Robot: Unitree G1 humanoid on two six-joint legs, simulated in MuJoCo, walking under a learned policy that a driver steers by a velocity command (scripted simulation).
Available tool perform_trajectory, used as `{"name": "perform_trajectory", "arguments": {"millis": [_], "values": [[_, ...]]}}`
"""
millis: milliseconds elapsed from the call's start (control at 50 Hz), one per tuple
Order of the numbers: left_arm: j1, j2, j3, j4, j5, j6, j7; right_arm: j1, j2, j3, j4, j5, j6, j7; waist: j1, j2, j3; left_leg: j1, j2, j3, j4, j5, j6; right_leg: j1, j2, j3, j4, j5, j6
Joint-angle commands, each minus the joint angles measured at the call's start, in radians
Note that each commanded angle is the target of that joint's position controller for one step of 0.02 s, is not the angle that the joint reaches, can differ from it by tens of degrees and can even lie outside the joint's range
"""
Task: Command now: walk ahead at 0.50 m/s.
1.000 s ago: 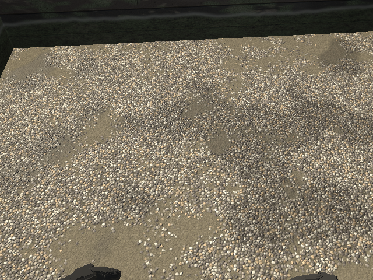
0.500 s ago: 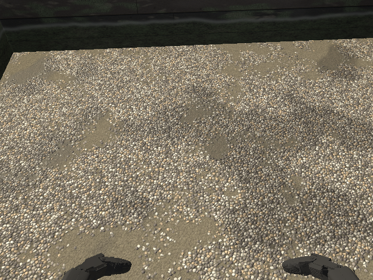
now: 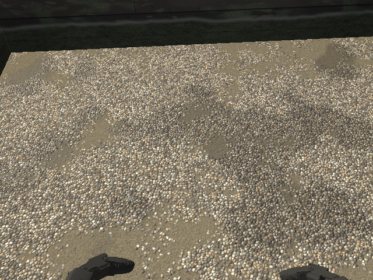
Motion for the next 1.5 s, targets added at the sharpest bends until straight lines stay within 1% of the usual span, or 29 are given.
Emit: {"name": "perform_trajectory", "arguments": {"millis": [20, 160, 180, 220, 360, 380, 420, 560, 580, 600, 660, 680, 700, 780, 800, 840, 980, 1000, 1020, 1080, 1100, 1140, 1280, 1300, 1320, 1380, 1420, 1440, 1500], "values": [[-0.093, 0.084, 0.031, -0.103, -0.007, -0.016, 0.002, -0.093, -0.079, -0.03, -0.106, -0.003, -0.016, -0.002, -0.004, -0.003, -0.059, -0.009, 0.1, -0.11, -0.059, 0.185, 0.029, 0.038, -0.066, 0.094, -0.043, 0.144, -0.022], [-0.083, 0.078, 0.029, -0.101, -0.001, -0.015, 0.003, -0.071, -0.079, -0.029, -0.098, -0.008, -0.019, 0.002, -0.004, -0.001, -0.106, 0.012, 0.104, -0.113, -0.052, 0.225, 0.03, 0.066, -0.066, 0.094, -0.042, 0.169, -0.02], [-0.047, 0.083, 0.035, -0.074, 0.003, -0.014, 0.008, -0.07, -0.094, -0.036, -0.079, 0.006, -0.013, -0.009, 0.016, -0.003, -0.135, 0.017, 0.096, -0.122, -0.078, 0.145, 0.031, 0.104, -0.063, 0.088, -0.05, 0.112, -0.023], [-0.089, 0.081, 0.03, -0.096, -0.007, -0.015, 0.004, -0.081, -0.076, -0.03, -0.1, -0.004, -0.015, -0.003, -0.005, -0.002, -0.056, -0.002, 0.099, -0.109, -0.07, 0.183, 0.028, 0.042, -0.064, 0.096, -0.056, 0.145, -0.023], [-0.077, 0.075, 0.028, -0.094, -0.001, -0.014, 0.005, -0.06, -0.077, -0.029, -0.091, -0.008, -0.018, -0.001, -0.005, -0.001, -0.102, 0.019, 0.103, -0.113, -0.063, 0.226, 0.03, 0.071, -0.064, 0.096, -0.054, 0.172, -0.021], [-0.041, 0.082, 0.034, -0.067, 0.004, -0.013, 0.01, -0.059, -0.092, -0.036, -0.073, 0.005, -0.011, -0.011, 0.015, -0.002, -0.13, 0.024, 0.095, -0.121, -0.088, 0.148, 0.031, 0.109, -0.06, 0.09, -0.061, 0.115, -0.024], [-0.082, 0.079, 0.03, -0.089, -0.006, -0.013, 0.006, -0.071, -0.073, -0.029, -0.094, -0.004, -0.013, -0.006, -0.006, -0.002, -0.052, 0.005, 0.097, -0.109, -0.08, 0.184, 0.027, 0.046, -0.062, 0.097, -0.067, 0.147, -0.024], [-0.071, 0.074, 0.028, -0.088, 0.0, -0.013, 0.007, -0.051, -0.074, -0.028, -0.086, -0.009, -0.017, -0.003, -0.005, -0.001, -0.098, 0.026, 0.101, -0.112, -0.073, 0.229, 0.029, 0.075, -0.062, 0.098, -0.064, 0.175, -0.021], [-0.036, 0.081, 0.034, -0.061, 0.004, -0.011, 0.012, -0.049, -0.09, -0.036, -0.067, 0.005, -0.01, -0.013, 0.014, -0.001, -0.126, 0.031, 0.093, -0.12, -0.096, 0.152, 0.03, 0.113, -0.058, 0.091, -0.07, 0.118, -0.025], [-0.073, 0.078, 0.029, -0.086, -0.003, -0.012, 0.007, -0.057, -0.074, -0.029, -0.089, -0.004, -0.013, -0.006, -0.006, -0.001, -0.065, 0.012, 0.098, -0.11, -0.084, 0.199, 0.028, 0.062, -0.06, 0.098, -0.07, 0.156, -0.023], [-0.07, 0.074, 0.028, -0.085, -0.001, -0.012, 0.007, -0.046, -0.073, -0.029, -0.083, -0.009, -0.016, -0.004, -0.006, -0.003, -0.09, 0.028, 0.1, -0.112, -0.077, 0.225, 0.028, 0.071, -0.061, 0.099, -0.07, 0.176, -0.022], [-0.035, 0.079, 0.033, -0.058, 0.004, -0.011, 0.012, -0.046, -0.089, -0.036, -0.065, 0.004, -0.009, -0.014, 0.013, -0.003, -0.121, 0.034, 0.092, -0.119, -0.099, 0.153, 0.03, 0.11, -0.056, 0.091, -0.076, 0.119, -0.025], [-0.072, 0.076, 0.029, -0.083, -0.003, -0.012, 0.008, -0.051, -0.073, -0.029, -0.086, -0.004, -0.012, -0.007, -0.007, -0.003, -0.064, 0.017, 0.097, -0.109, -0.087, 0.199, 0.028, 0.062, -0.059, 0.098, -0.075, 0.158, -0.023], [-0.068, 0.071, 0.027, -0.082, 0.0, -0.012, 0.008, -0.042, -0.071, -0.028, -0.081, -0.01, -0.015, -0.005, -0.006, -0.003, -0.091, 0.032, 0.099, -0.111, -0.081, 0.228, 0.028, 0.074, -0.059, 0.099, -0.075, 0.177, -0.022], [-0.032, 0.078, 0.033, -0.055, 0.004, -0.01, 0.013, -0.039, -0.088, -0.036, -0.061, 0.004, -0.008, -0.015, 0.013, -0.002, -0.123, 0.038, 0.091, -0.119, -0.104, 0.153, 0.03, 0.115, -0.055, 0.092, -0.079, 0.121, -0.025], [-0.073, 0.075, 0.029, -0.078, -0.006, -0.011, 0.008, -0.051, -0.069, -0.029, -0.083, -0.005, -0.01, -0.009, -0.008, -0.003, -0.046, 0.017, 0.094, -0.108, -0.096, 0.186, 0.026, 0.052, -0.057, 0.1, -0.085, 0.152, -0.025], [-0.061, 0.071, 0.027, -0.078, 0.001, -0.01, 0.01, -0.033, -0.071, -0.028, -0.076, -0.01, -0.014, -0.007, -0.006, -0.001, -0.093, 0.036, 0.098, -0.112, -0.087, 0.232, 0.027, 0.082, -0.057, 0.101, -0.08, 0.182, -0.022], [-0.027, 0.079, 0.033, -0.051, 0.005, -0.009, 0.014, -0.033, -0.088, -0.036, -0.058, 0.003, -0.007, -0.016, 0.013, 0.0, -0.12, 0.04, 0.09, -0.119, -0.109, 0.158, 0.029, 0.119, -0.053, 0.094, -0.084, 0.125, -0.026], [-0.064, 0.075, 0.028, -0.077, -0.002, -0.01, 0.009, -0.04, -0.071, -0.028, -0.08, -0.005, -0.011, -0.01, -0.007, 0.0, -0.061, 0.021, 0.096, -0.109, -0.097, 0.202, 0.026, 0.068, -0.056, 0.1, -0.085, 0.162, -0.024], [-0.06, 0.071, 0.028, -0.076, 0.0, -0.01, 0.01, -0.03, -0.07, -0.028, -0.075, -0.01, -0.014, -0.008, -0.007, -0.003, -0.086, 0.037, 0.097, -0.111, -0.09, 0.227, 0.027, 0.077, -0.056, 0.102, -0.084, 0.182, -0.023], [-0.026, 0.078, 0.033, -0.049, 0.005, -0.008, 0.014, -0.03, -0.087, -0.036, -0.056, 0.002, -0.006, -0.017, 0.012, -0.002, -0.115, 0.043, 0.089, -0.119, -0.111, 0.157, 0.029, 0.115, -0.051, 0.094, -0.089, 0.125, -0.026], [-0.067, 0.073, 0.029, -0.072, -0.005, -0.01, 0.009, -0.039, -0.067, -0.029, -0.077, -0.006, -0.008, -0.012, -0.008, -0.004, -0.043, 0.023, 0.093, -0.108, -0.104, 0.188, 0.025, 0.055, -0.054, 0.102, -0.094, 0.156, -0.026], [-0.056, 0.069, 0.027, -0.073, 0.002, -0.009, 0.011, -0.024, -0.069, -0.028, -0.072, -0.01, -0.013, -0.009, -0.007, -0.001, -0.09, 0.04, 0.097, -0.112, -0.094, 0.233, 0.026, 0.085, -0.055, 0.103, -0.088, 0.186, -0.023], [-0.022, 0.078, 0.033, -0.046, 0.005, -0.007, 0.015, -0.023, -0.086, -0.035, -0.053, 0.002, -0.006, -0.018, 0.012, 0.0, -0.117, 0.045, 0.089, -0.119, -0.115, 0.159, 0.028, 0.122, -0.05, 0.096, -0.092, 0.129, -0.027], [-0.058, 0.073, 0.028, -0.072, -0.002, -0.008, 0.01, -0.03, -0.069, -0.028, -0.075, -0.005, -0.01, -0.011, -0.007, -0.001, -0.058, 0.026, 0.094, -0.109, -0.104, 0.202, 0.025, 0.071, -0.053, 0.102, -0.093, 0.166, -0.024], [-0.056, 0.07, 0.027, -0.071, 0.001, -0.008, 0.011, -0.021, -0.069, -0.028, -0.07, -0.01, -0.013, -0.009, -0.008, -0.003, -0.083, 0.041, 0.096, -0.111, -0.097, 0.227, 0.026, 0.08, -0.054, 0.104, -0.091, 0.186, -0.024], [-0.025, 0.081, 0.034, -0.043, 0.001, -0.007, 0.014, -0.025, -0.086, -0.036, -0.054, 0.006, -0.002, -0.021, 0.009, -0.002, -0.085, 0.034, 0.086, -0.117, -0.126, 0.131, 0.026, 0.106, -0.048, 0.095, -0.098, 0.113, -0.028], [-0.062, 0.072, 0.029, -0.068, -0.005, -0.009, 0.01, -0.03, -0.065, -0.028, -0.073, -0.006, -0.007, -0.013, -0.009, -0.004, -0.042, 0.027, 0.091, -0.108, -0.11, 0.188, 0.024, 0.057, -0.052, 0.104, -0.101, 0.159, -0.026], [-0.056, 0.068, 0.027, -0.068, 0.0, -0.009, 0.01, -0.017, -0.066, -0.028, -0.068, -0.012, -0.011, -0.011, -0.01, -0.004, -0.08, 0.048, 0.093, -0.11, -0.097, 0.233, 0.025, 0.076, -0.052, 0.104, -0.095, 0.194, -0.024]]}}
Keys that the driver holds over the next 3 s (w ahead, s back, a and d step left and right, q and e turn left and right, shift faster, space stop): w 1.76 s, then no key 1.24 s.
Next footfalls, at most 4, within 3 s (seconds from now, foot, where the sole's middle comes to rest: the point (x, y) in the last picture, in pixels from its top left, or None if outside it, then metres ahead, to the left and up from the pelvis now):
none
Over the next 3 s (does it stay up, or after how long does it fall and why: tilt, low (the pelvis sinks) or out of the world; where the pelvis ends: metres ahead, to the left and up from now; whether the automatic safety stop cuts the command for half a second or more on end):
stays up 0.01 -0.01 0.01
